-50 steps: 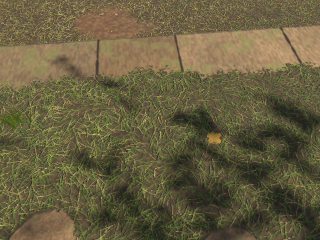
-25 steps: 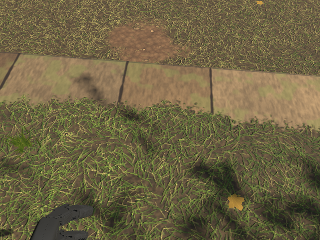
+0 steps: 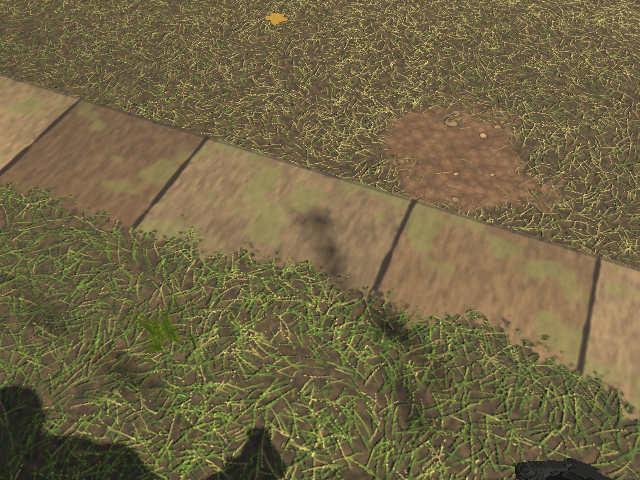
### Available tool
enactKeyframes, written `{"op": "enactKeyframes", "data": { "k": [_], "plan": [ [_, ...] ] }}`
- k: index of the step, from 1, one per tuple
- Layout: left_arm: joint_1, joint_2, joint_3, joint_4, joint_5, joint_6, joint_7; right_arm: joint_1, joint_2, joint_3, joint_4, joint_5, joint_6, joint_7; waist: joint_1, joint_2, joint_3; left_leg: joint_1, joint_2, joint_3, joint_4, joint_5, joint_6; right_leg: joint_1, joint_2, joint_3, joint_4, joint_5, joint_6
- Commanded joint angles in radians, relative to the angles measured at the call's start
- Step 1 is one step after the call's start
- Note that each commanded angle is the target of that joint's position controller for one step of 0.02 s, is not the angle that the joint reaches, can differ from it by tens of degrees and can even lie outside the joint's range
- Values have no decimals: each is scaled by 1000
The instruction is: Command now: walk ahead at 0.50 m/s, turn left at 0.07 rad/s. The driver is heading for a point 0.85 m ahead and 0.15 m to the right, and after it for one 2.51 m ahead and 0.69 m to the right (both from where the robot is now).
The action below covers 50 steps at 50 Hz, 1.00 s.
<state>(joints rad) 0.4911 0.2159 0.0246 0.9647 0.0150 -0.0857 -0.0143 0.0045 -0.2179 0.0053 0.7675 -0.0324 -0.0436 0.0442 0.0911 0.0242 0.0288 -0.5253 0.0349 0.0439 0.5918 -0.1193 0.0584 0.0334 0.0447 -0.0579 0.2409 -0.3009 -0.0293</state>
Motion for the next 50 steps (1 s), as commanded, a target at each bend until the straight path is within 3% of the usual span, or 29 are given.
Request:
{"op": "enactKeyframes", "data": {
  "k": [1, 2, 3, 4, 5, 6, 7, 9, 13, 16, 19, 24, 27, 29, 30, 31, 32, 33, 34, 35, 36, 37, 39, 41, 44, 47, 50],
  "plan": [
    [6, 175, 35, -24, -3, 2, 11, 73, -100, -33, -26, -7, -24, -17, -107, -99, -9, 215, -58, 37, -110, -46, 42, -48, -259, 113, 133, 690, -119],
    [14, 159, 29, -21, -6, 5, 12, 219, -131, -48, 28, -18, -36, -27, -160, -60, -95, 418, -59, 21, -143, -41, 69, -107, -215, 71, 311, 700, -99],
    [-13, 126, 16, -61, -10, 2, 12, 406, -205, -70, 60, -37, -44, -41, -236, 33, -221, 662, 153, -209, -168, -148, 126, -288, -169, 28, 587, 428, -74],
    [83, 24, -5, -87, -29, 3, 9, 452, -294, -94, 71, -32, -33, -47, -191, 247, -308, 879, 410, -643, -270, -184, 255, -632, -8, -35, 914, -208, -35],
    [11, 151, 28, -73, 2, 13, 18, 425, -236, -91, 73, 15, -21, -43, -203, 90, -231, 787, 372, -665, -313, -227, 254, -727, -45, 67, 991, -205, -46],
    [-64, 146, 33, -96, 1, 9, 11, 335, -183, -75, 66, 19, -23, -39, -159, 65, -101, 667, 316, -516, -331, -171, 226, -744, -90, 87, 976, -111, -54],
    [-92, 123, 28, -98, -2, 6, 5, 282, -137, -65, 62, 17, -30, -32, -130, 43, -50, 553, 268, -417, -367, -66, 197, -697, -117, 89, 923, -47, -50],
    [-76, 97, 27, -80, 15, 29, -5, 252, -95, -55, 75, 19, -43, -35, -76, 58, -13, 426, 190, -285, -417, 33, 148, -599, -143, 80, 854, -7, -29],
    [-151, 74, 29, -98, 25, 53, -22, 329, -115, -61, 126, 29, -64, -38, -62, 36, 11, 408, 164, -198, -471, 153, 161, -638, -150, 53, 797, 90, 0],
    [-265, 70, 27, -129, 14, 58, -24, 383, -109, -60, 154, 20, -63, -41, -86, 30, 46, 439, 158, -126, -495, 176, 145, -718, -151, 63, 713, 192, 7],
    [-358, 58, 19, -157, 7, 54, -26, 417, -109, -56, 174, 16, -66, -44, -106, 27, 64, 459, 152, -50, -497, 232, 119, -712, -120, 65, 590, 283, -3],
    [-493, 52, 6, -208, 14, 48, -31, 483, -111, -51, 214, 10, -65, -62, -142, 24, 92, 583, 185, 32, -457, 370, 97, -695, -94, -9, 427, 291, -46],
    [-475, 61, 12, -215, 17, 44, -28, 473, -138, -54, 226, 7, -57, -74, -116, 43, 64, 657, 202, 83, -320, 693, 78, -605, -40, -68, 369, 168, -96],
    [-337, 88, 29, -176, 20, 39, -21, 457, -166, -62, 226, 3, -44, -79, -56, 65, -26, 671, 203, 115, -81, 935, 67, -440, 33, -104, 339, 79, -142],
    [-195, 114, 45, -131, 27, 32, -17, 447, -178, -64, 218, 8, -36, -80, 5, 53, -104, 595, 188, 139, 121, 861, 50, -250, 53, -85, 270, 110, -174],
    [-36, 195, 75, -94, 42, 30, -6, 429, -164, -59, 183, 13, -39, -77, 72, -18, -202, 373, 158, 149, 412, 553, 27, 6, -100, 130, 238, 44, -236],
    [-46, 302, 103, -108, 36, 37, 3, 484, -57, -41, 127, 23, -48, -53, -3, -258, -282, -72, -71, 121, 797, -371, -27, 297, -399, 689, 159, 102, -415],
    [-42, 272, 101, -98, -8, 50, 0, 367, -145, -61, 108, 11, -59, -49, 32, -107, -276, -196, -58, -83, 860, -364, -16, 287, -384, 774, 68, 86, -415],
    [-121, 241, 94, -103, -11, 54, 5, 293, -139, -59, 72, 21, -74, -44, -3, -83, -125, -240, 3, -95, 803, -255, -11, 150, -362, 617, 42, 136, -374],
    [-168, 186, 82, -109, -9, 53, 4, 282, -137, -58, 71, 22, -81, -45, -40, -8, -54, -186, 36, -87, 712, -194, -15, 17, -321, 527, 15, 246, -330],
    [-203, 161, 75, -113, -9, 49, 7, 280, -128, -59, 72, 11, -71, -46, -77, 13, -12, -126, 56, -87, 647, -185, -28, -84, -271, 451, 2, 339, -296],
    [-219, 139, 67, -113, -13, 43, 10, 301, -116, -56, 70, -5, -50, -45, -107, -2, -14, -63, 65, -88, 599, -186, -46, -149, -231, 391, -13, 395, -278],
    [-198, 152, 68, -109, -18, 25, 9, 304, -93, -54, 60, -17, -15, -39, -124, -18, -24, -28, 61, -69, 533, -188, -72, -196, -195, 342, -22, 467, -273],
    [-176, 184, 74, -107, -15, 19, 9, 258, -87, -54, 36, -12, 0, -40, -124, -28, 1, -42, 49, -45, 458, -138, -99, -232, -173, 299, -9, 663, -261],
    [-126, 184, 72, -105, -15, 32, 11, 165, -86, -51, -6, -5, 6, -46, -95, -64, -12, -42, 18, -24, 330, -33, -112, -225, -121, 242, 67, 900, -192],
    [-79, 178, 68, -106, -17, 51, 21, 97, -86, -43, -33, 7, 9, -44, -52, -106, -50, -35, -13, -20, 216, 56, -96, -151, -106, 243, 116, 935, -136],
    [-50, 164, 62, -104, -4, 64, 33, 48, -94, -37, -46, 12, 4, -47, -22, -112, -49, -18, -36, -24, 110, 65, -76, -79, -122, 270, 161, 926, -120]
  ]
}}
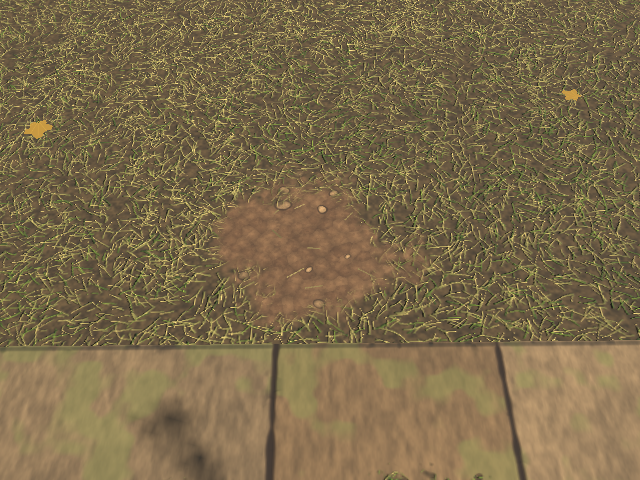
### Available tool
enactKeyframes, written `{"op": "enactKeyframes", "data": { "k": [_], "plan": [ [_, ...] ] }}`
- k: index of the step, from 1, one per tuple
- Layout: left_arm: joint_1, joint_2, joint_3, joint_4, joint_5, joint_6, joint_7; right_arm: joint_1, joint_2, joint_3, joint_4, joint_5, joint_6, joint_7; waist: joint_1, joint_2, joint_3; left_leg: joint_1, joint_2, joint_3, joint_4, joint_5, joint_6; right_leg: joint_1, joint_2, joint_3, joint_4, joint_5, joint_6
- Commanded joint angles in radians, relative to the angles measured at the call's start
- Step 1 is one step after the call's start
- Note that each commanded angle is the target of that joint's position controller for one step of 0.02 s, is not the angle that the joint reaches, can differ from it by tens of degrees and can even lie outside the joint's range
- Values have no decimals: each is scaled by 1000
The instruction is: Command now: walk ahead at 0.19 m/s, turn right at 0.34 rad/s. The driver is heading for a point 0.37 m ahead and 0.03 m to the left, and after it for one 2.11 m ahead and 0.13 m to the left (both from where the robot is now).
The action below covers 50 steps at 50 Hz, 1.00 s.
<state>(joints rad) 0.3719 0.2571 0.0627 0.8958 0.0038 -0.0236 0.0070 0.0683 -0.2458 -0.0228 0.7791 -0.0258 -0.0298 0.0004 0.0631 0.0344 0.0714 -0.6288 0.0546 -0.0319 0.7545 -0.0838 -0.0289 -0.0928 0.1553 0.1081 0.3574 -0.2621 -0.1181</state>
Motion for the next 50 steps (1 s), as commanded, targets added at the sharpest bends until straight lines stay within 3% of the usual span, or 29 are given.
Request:
{"op": "enactKeyframes", "data": {
  "k": [1, 3, 4, 5, 6, 7, 8, 9, 10, 11, 13, 16, 19, 22, 23, 24, 26, 29, 34, 44, 45, 48, 50],
  "plan": [
    [66, 123, 22, -37, 12, 4, 16, -8, -73, -8, -55, 5, -14, -5, 3, -126, -90, 111, -63, 45, -88, 11, 23, 59, -241, 117, 69, 890, -28],
    [21, 135, 23, -52, 17, 3, 22, 86, -102, -17, -23, 4, -26, -13, -40, -131, -96, 235, -79, 26, -182, -25, 59, 51, -253, 152, 145, 906, -14],
    [-8, 144, 24, -58, 8, -3, 23, 156, -111, -22, 1, -1, -37, -19, -82, -116, -103, 329, -81, 26, -288, 43, 80, 38, -237, 151, 219, 880, 1],
    [-27, 137, 19, -73, -4, -14, 20, 235, -135, -27, 21, -8, -53, -27, -122, -59, -146, 492, -5, -32, -356, 329, 109, -27, -188, 132, 353, 739, 25],
    [37, 79, 4, -105, -13, -23, 21, 296, -199, -32, 6, -9, -59, -33, -104, 116, -282, 719, 262, -265, -270, 916, 201, -163, -87, 52, 618, 150, 53],
    [177, 77, 11, -76, -25, -5, 27, 285, -193, -36, 7, 20, -36, -26, -57, 220, -402, 778, 410, -455, -275, 1093, 362, -263, 24, 0, 786, -419, 68],
    [167, 119, 16, -35, 10, 18, 31, 227, -134, -23, -14, 35, -23, -18, -43, 78, -335, 657, 369, -453, -324, 821, 366, -287, -20, 38, 857, -379, 72],
    [84, 116, 16, -37, 24, 31, 27, 157, -72, -5, -26, 29, -18, -17, -44, 10, -219, 536, 298, -356, -377, 578, 327, -300, -46, 43, 845, -314, 83],
    [37, 97, 11, -45, 22, 43, 23, 103, -40, 9, -31, 15, -10, -21, -29, 2, -158, 447, 239, -281, -430, 409, 282, -285, -72, 41, 781, -271, 96],
    [19, 83, 6, -46, 21, 58, 17, 87, -38, 14, -25, 7, -7, -26, -22, 44, -120, 380, 194, -220, -472, 319, 254, -250, -91, 30, 713, -233, 112],
    [47, 61, -4, -23, 19, 78, 12, 89, -65, 9, -3, -2, -4, -26, -8, 92, -123, 320, 130, -133, -486, 251, 226, -165, -81, -26, 617, -201, 130],
    [5, 45, -18, -8, 15, 91, 18, 126, -89, 3, 25, -1, -1, -24, -30, 100, -132, 343, 123, -140, -506, 49, 221, -133, -98, -64, 434, -202, 133],
    [-36, 54, -23, 2, 11, 94, 21, 134, -114, -9, 37, 2, 20, -23, -47, 120, -111, 328, 123, -182, -535, -230, 213, -106, -107, -92, 296, -148, 117],
    [-15, 44, -32, 32, 17, 75, 22, 150, -113, -15, 54, 10, 43, -27, -30, 68, -62, 230, 105, -188, -545, -402, 142, 3, -123, -82, 59, -1, 71],
    [-22, 63, -33, 28, 29, 62, 26, 165, -99, -15, 58, 13, 44, -26, -38, 21, -45, 209, 88, -180, -518, -403, 98, 5, -191, 11, -5, -13, 48],
    [-57, 101, -28, 26, 27, 53, 27, 178, -78, -14, 57, 26, 47, -23, -75, -82, -5, 242, 16, -105, -486, -352, 66, -124, -258, 114, -49, -132, 16],
    [-105, 39, -50, 42, 17, 27, 24, 174, -46, -9, 89, 22, 43, -13, -100, -132, 1, 484, -15, -55, -406, -123, 63, -316, -283, 140, -145, -234, 32],
    [-102, 54, -47, 64, 8, 12, 31, 222, -67, -13, 141, 10, 30, -9, -107, -112, -16, 527, 12, -73, -404, -72, 78, -277, -242, 87, -133, -146, 60],
    [-38, 34, -49, 110, 8, 16, 31, 221, -49, -5, 195, 14, 27, -16, -78, -40, 2, 444, 18, -87, -440, -101, 73, -183, -226, 54, -88, -57, 43],
    [-9, 6, -55, 167, 6, 12, 37, 260, -26, 4, 281, 14, 30, -29, -76, -28, -9, 464, 22, -87, -427, -40, 76, -141, -224, 30, -69, 34, 42],
    [8, 2, -56, 175, 8, 12, 37, 267, -20, 5, 289, 13, 31, -29, -72, -33, -26, 469, 11, -81, -424, -108, 77, -136, -219, 31, -83, -47, 39],
    [36, 47, -35, 175, 11, 20, 35, 241, -31, -5, 277, 6, 38, -24, -52, -98, 39, 332, -64, -20, -302, -404, 101, -163, -235, 104, -122, -426, -22],
    [82, 75, -19, 184, 11, 17, 36, 183, 14, 1, 246, -6, 31, -12, -23, -173, 120, 177, -101, 66, -148, -340, 94, -117, -359, 256, -222, -544, -91]
  ]
}}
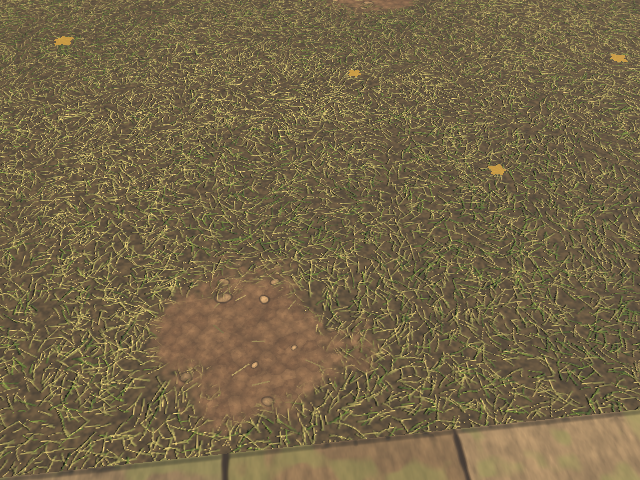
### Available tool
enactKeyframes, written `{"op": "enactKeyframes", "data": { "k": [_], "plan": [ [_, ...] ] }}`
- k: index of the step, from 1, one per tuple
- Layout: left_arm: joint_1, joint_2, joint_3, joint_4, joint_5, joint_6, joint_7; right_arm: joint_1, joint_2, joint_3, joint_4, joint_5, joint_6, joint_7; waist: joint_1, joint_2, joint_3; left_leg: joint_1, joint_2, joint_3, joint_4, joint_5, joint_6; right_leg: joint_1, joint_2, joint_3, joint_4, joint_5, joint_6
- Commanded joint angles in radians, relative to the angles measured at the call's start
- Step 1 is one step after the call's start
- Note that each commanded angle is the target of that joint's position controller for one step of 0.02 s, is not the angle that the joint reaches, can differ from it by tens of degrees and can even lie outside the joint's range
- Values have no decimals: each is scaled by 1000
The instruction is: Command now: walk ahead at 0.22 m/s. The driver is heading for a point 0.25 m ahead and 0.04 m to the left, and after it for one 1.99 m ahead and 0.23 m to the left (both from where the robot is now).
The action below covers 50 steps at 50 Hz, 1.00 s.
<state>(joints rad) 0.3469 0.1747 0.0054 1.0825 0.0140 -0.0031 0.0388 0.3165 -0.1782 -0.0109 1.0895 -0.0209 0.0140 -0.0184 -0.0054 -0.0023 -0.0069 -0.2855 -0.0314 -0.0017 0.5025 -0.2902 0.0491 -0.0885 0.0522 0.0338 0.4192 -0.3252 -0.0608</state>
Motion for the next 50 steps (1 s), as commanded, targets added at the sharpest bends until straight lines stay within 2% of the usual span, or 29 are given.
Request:
{"op": "enactKeyframes", "data": {
  "k": [1, 3, 6, 8, 9, 10, 11, 12, 13, 14, 16, 18, 22, 25, 27, 29, 30, 31, 32, 33, 34, 35, 36, 37, 39, 41, 44, 47, 50],
  "plan": [
    [108, 161, 45, -1, 2, -9, 4, -86, -51, -11, -80, -19, -22, 12, 49, -145, 222, -218, 19, 44, 176, -84, 17, -106, -312, 378, -310, -453, -177],
    [120, 157, 52, 3, 12, -26, -1, -110, -76, -22, -107, -19, -44, 19, 48, -119, 225, -293, 57, 31, 235, -104, 23, -36, -338, 380, -298, -307, -202],
    [117, 151, 59, 8, 11, -48, -6, -115, -82, -35, -130, -1, -71, 30, 30, -114, 195, -217, 50, 64, 143, -80, 26, 2, -293, 278, -231, -81, -178],
    [57, 150, 61, -6, 1, -55, -9, 49, -60, -43, -79, 10, -80, 32, -63, -88, 153, 106, -9, 111, -21, 18, 32, -164, -228, 174, -114, 52, -130],
    [39, 132, 55, -18, 3, -64, -12, 181, -95, -62, -35, 9, -85, 23, -119, -9, 98, 333, 6, 42, -69, 11, 43, -285, -172, 105, 46, 153, -97],
    [18, 58, 34, -61, -5, -74, -24, 331, -201, -90, -13, -5, -91, 10, -168, 243, 17, 504, 265, -353, -249, -236, 117, -464, -38, -49, 405, 50, -36],
    [8, 84, 43, -84, 14, -75, -30, 396, -227, -93, 21, 3, -78, 14, -150, 301, 15, 505, 409, -651, -361, -292, 188, -612, 26, -65, 630, -212, -29],
    [-29, 113, 53, -89, 29, -69, -35, 280, -170, -76, -8, -2, -69, 14, -85, 125, 97, 405, 399, -577, -333, -318, 184, -648, -57, -2, 750, -155, -47],
    [-48, 86, 47, -88, 22, -72, -47, 180, -142, -68, -46, -5, -73, 19, -54, 41, 135, 316, 363, -482, -339, -258, 169, -636, -95, 11, 761, -54, -52],
    [-48, 69, 45, -86, 14, -75, -56, 119, -129, -61, -67, -5, -79, 20, -23, 21, 137, 262, 319, -389, -359, -171, 148, -601, -121, 7, 731, 19, -47],
    [-33, 70, 49, -80, 23, -61, -64, 108, -90, -43, -64, 0, -96, 13, 6, 57, 120, 232, 255, -256, -372, 23, 125, -556, -135, -22, 688, 79, -24],
    [-59, 76, 54, -93, 19, -44, -66, 172, -88, -36, -38, 2, -107, 7, 10, 72, 113, 260, 238, -180, -357, 239, 127, -587, -127, -51, 662, 113, -6],
    [-244, 56, 45, -171, 14, -32, -67, 229, -85, -23, -19, 4, -108, 3, -11, 73, 145, 255, 211, -87, -349, 484, 135, -638, -114, -105, 488, 204, 18],
    [-327, 18, 25, -202, 2, -36, -63, 226, -70, -10, -14, 8, -107, -3, -20, 80, 161, 179, 168, 2, -296, 763, 101, -474, -52, -172, 259, 305, 14],
    [-303, 27, 22, -197, -2, -38, -52, 243, -82, -9, -3, 10, -106, -7, -17, 104, 130, 183, 176, 8, -241, 892, 86, -361, -19, -185, 211, 342, -6],
    [-212, 76, 36, -174, -4, -46, -44, 187, -108, -12, -14, 14, -107, -13, 32, 120, 81, 229, 178, -3, -142, 1021, 56, -250, 13, -152, 175, 317, -36],
    [-108, 98, 45, -139, 0, -54, -37, 165, -116, -15, -15, 12, -105, -18, 74, 124, 38, 271, 178, -12, -39, 1038, 47, -179, 18, -129, 128, 321, -51],
    [9, 110, 52, -104, 6, -69, -33, 145, -125, -17, -14, 23, -100, -19, 135, 103, -14, 273, 153, 6, 126, 948, 34, -56, -6, -112, 11, 443, -66],
    [112, 171, 66, -82, 26, -82, -27, 177, -87, -7, -27, 35, -97, -17, 144, 28, -127, 152, 107, 27, 363, 608, 21, 156, -162, 13, 62, 735, -90],
    [128, 233, 75, -88, 36, -78, -34, 375, 29, 9, -4, 68, -80, -18, 56, -197, -306, -81, -50, 64, 771, -334, -9, 420, -478, 361, 138, 1207, -274],
    [101, 213, 78, -105, -29, -61, -44, 380, -60, -17, 25, 47, -61, -22, 71, -74, -372, -131, -53, -59, 884, -321, -7, 363, -476, 451, 62, 1021, -334],
    [-30, 169, 65, -131, -39, -52, -40, 262, -79, -23, -8, 24, -55, -17, 45, -56, -211, -179, -12, -60, 874, -243, -10, 194, -431, 372, -35, 784, -312],
    [-112, 110, 45, -143, -29, -51, -37, 166, -73, -23, -36, 6, -54, -11, 29, -35, -85, -186, 17, -52, 805, -180, -11, 51, -385, 298, -103, 673, -269],
    [-131, 77, 32, -138, -18, -55, -32, 122, -67, -26, -44, -4, -44, -7, 11, -19, -28, -147, 42, -57, 735, -147, -17, -48, -346, 223, -138, 696, -233],
    [-107, 50, 16, -111, -9, -66, -25, 166, -23, -18, -21, -11, -5, -4, -31, -29, -18, 9, 53, -49, 599, -119, -28, -184, -293, 119, -165, 709, -175],
    [-98, 68, 10, -100, -3, -80, -30, 184, 8, -10, -5, -4, 26, -9, -57, -42, -27, 84, 41, -30, 473, -125, -34, -231, -260, 66, -176, 663, -146],
    [-90, 109, 12, -102, 3, -73, -32, 90, -11, -6, -17, -5, 49, -20, -33, -86, -2, 77, 38, -4, 285, -103, -33, -247, -237, 71, -223, 332, -125],
    [-76, 126, 14, -99, -4, -49, -29, 27, -36, -4, -24, 2, 54, -19, -11, -107, 17, 84, 39, 3, 187, -58, -34, -268, -239, 123, -274, -7, -115],
    [-112, 119, 5, -102, -13, -27, -18, 4, -29, 4, -21, 3, 43, -10, -23, -74, 26, 142, 39, 6, 35, 19, -26, -264, -237, 150, -286, -114, -89]
  ]
}}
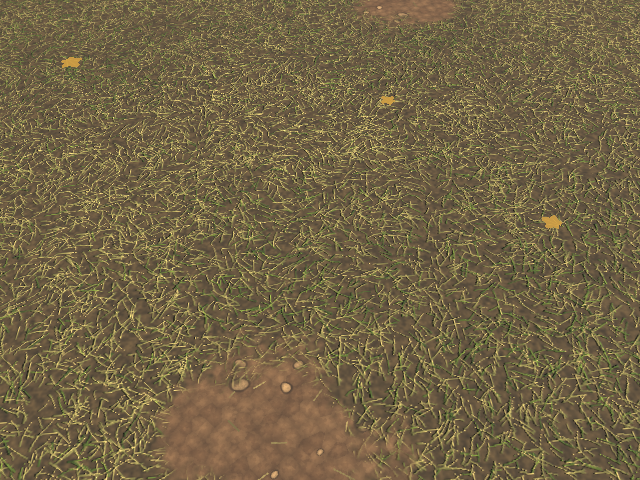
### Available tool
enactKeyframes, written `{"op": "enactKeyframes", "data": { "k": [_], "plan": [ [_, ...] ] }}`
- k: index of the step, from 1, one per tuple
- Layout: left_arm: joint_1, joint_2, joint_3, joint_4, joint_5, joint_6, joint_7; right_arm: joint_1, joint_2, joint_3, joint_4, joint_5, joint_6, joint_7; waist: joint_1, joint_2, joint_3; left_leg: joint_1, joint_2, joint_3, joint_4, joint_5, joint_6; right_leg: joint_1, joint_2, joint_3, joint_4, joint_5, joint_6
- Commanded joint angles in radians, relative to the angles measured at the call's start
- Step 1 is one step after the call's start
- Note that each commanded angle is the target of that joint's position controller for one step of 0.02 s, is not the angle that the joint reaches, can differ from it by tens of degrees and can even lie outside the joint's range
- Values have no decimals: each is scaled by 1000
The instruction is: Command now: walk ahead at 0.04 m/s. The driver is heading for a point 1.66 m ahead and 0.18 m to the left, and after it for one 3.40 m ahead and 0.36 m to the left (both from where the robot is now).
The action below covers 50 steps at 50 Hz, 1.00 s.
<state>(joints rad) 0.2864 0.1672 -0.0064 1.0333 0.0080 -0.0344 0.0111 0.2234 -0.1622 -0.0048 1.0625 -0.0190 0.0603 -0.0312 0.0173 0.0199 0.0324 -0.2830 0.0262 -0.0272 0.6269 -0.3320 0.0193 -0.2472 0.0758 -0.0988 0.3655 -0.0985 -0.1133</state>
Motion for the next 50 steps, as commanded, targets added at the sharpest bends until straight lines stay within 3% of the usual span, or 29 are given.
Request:
{"op": "enactKeyframes", "data": {
  "k": [1, 3, 4, 5, 6, 13, 32, 34, 36, 39, 41, 42, 44, 46, 47, 48, 49, 50],
  "plan": [
    [-49, 125, 15, -48, -11, 10, 12, 112, -36, 3, 18, -2, -10, 3, -51, -77, -5, 176, -12, 25, -169, 110, 11, -115, -252, 282, -226, -376, -15],
    [-1, 115, 18, -24, -12, 18, 15, 136, -55, 10, 19, -14, -33, -7, -38, -50, 36, 193, 66, -67, -295, 114, 29, -122, -217, 272, -190, -357, 36],
    [27, 82, 17, -24, -18, 25, 12, 97, -84, 7, 28, 6, -42, -8, 10, 51, 72, 67, 58, -89, -301, 62, 38, -52, -157, 213, -177, -245, 50],
    [22, 88, 16, -14, -11, 27, 12, 82, -53, 15, 26, 12, -53, -6, 7, 65, 60, 8, 62, -97, -343, 44, 29, 41, -149, 190, -127, -161, 50],
    [23, 87, 17, -11, -7, 29, 11, 74, -46, 20, 27, 15, -64, -5, 14, 70, 39, -16, 66, -100, -367, 45, 23, 99, -146, 179, -99, -115, 47],
    [8, 73, 8, 24, -5, 23, 8, 86, -51, 29, 41, 13, -73, -8, 8, -1, 25, 28, 63, -92, -377, 100, 29, 109, -152, 177, -82, -59, 53],
    [40, 56, -6, 90, -4, 21, 18, 109, -46, 40, 77, 15, -69, -9, -9, -12, 23, 97, 57, -75, -356, 187, 40, 93, -164, 176, -67, 8, 56],
    [52, 61, -3, 95, -3, 25, 17, 135, -54, 36, 87, 11, -67, -9, -12, -9, 8, 100, 34, -70, -362, 36, 50, 94, -137, 163, -55, -136, 54],
    [55, 77, 10, 86, 2, 32, 12, 151, -89, 18, 82, 8, -58, -6, -18, 21, 48, 63, 26, -96, -361, -225, 88, 23, -92, 132, 10, -365, 34],
    [-5, 39, 9, 46, 16, 23, -2, 216, -120, -6, 84, 7, -54, -4, -52, 90, 152, 83, 137, -268, -466, -408, 154, -165, -47, 68, 164, -348, 41],
    [-36, 49, 14, 13, 32, 5, -11, 231, -149, -23, 84, 5, -61, -5, -56, 106, 177, 115, 222, -351, -494, -369, 200, -229, -78, 44, 239, -265, 38],
    [-40, 62, 20, 0, 30, -4, -15, 226, -149, -28, 79, 4, -67, -2, -49, 97, 169, 125, 232, -353, -485, -320, 209, -230, -91, 50, 245, -257, 34],
    [-7, 69, 30, -5, 18, -18, -22, 205, -150, -35, 64, 6, -79, 2, -21, 83, 149, 112, 217, -313, -452, -256, 202, -158, -92, 47, 196, -260, 23],
    [123, 60, 40, 32, 9, -26, -26, 142, -146, -40, 28, 11, -87, 10, 45, 43, 132, -25, 163, -239, -381, -218, 173, 55, -79, 60, 106, -257, 14],
    [235, 90, 52, 65, 6, -30, -22, 84, -117, -32, -7, 19, -90, 15, 101, -53, 124, -168, 79, -134, -250, -155, 133, 226, -132, 180, 3, -340, -13],
    [355, 166, 80, 99, 0, -33, -17, 29, -72, -21, -53, 16, -99, 23, 146, -258, 110, -341, -61, 45, 45, -102, 76, 395, -289, 463, -151, -447, -82],
    [392, 184, 89, 103, 4, -27, -21, 27, -124, -35, -65, -13, -103, 27, 134, -234, 92, -445, -67, 52, 270, -173, 70, 440, -414, 651, -196, -387, -126],
    [318, 159, 81, 70, 3, -29, -17, 56, -132, -41, -48, -19, -104, 32, 72, -99, 87, -437, -16, 6, 362, -128, 76, 390, -414, 593, -192, -307, -131]
  ]
}}
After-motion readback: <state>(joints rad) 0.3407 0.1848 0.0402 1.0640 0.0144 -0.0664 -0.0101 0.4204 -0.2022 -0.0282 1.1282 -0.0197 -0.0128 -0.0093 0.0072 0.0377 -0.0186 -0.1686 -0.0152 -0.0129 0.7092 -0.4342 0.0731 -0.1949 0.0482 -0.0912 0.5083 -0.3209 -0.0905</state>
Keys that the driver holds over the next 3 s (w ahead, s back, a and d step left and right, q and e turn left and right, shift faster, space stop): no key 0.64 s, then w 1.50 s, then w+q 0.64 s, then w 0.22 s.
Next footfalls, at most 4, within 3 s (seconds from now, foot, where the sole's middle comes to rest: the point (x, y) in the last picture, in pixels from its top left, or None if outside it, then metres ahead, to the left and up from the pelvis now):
0.04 left None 0.05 0.13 -0.78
1.52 left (306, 476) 0.59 0.09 -0.94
1.96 right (381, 380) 0.84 -0.09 -0.94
2.50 left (311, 292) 1.13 0.10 -0.94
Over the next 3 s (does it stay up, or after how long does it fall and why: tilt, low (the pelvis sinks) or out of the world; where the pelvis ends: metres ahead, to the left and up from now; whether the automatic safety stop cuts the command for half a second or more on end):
stays up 1.26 0.07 -0.17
